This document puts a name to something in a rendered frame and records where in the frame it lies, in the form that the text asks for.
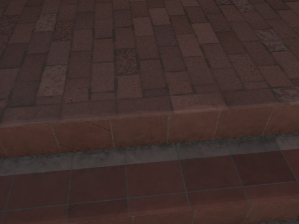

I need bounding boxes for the stairs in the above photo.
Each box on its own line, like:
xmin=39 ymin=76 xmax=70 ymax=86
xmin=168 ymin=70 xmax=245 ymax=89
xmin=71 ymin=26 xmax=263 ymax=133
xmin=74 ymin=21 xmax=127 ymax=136
xmin=0 ymin=104 xmax=299 ymax=224

